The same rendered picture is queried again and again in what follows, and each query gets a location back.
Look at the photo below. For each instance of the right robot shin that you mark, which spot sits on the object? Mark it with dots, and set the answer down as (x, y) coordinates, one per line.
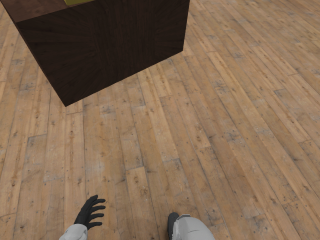
(183, 215)

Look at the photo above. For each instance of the left robot forearm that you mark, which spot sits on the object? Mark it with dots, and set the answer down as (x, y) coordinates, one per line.
(75, 232)

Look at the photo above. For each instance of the robot left hand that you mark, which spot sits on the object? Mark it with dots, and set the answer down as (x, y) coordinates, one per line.
(85, 215)

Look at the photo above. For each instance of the robot right foot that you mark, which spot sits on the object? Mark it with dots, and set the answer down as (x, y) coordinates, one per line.
(170, 223)

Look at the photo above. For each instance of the pedestal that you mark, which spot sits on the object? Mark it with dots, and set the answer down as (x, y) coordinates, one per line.
(86, 47)

